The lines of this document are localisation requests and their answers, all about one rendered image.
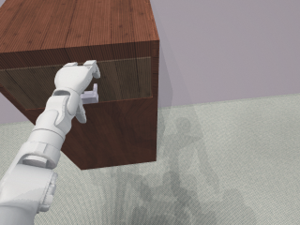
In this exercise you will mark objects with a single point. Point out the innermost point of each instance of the drawer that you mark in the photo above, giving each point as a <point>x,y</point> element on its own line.
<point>119,79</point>

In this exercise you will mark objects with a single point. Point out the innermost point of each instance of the robot left hand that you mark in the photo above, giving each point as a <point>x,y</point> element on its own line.
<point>77,78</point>

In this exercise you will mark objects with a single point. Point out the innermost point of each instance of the left robot upper arm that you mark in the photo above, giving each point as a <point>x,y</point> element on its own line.
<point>27,191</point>

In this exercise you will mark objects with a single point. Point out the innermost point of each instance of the left robot forearm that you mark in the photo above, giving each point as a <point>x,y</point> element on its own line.
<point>43,146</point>

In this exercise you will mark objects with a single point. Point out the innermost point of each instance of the handle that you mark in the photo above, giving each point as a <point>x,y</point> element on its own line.
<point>90,96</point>

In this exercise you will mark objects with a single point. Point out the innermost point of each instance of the cabinet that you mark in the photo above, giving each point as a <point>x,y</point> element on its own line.
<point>35,33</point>

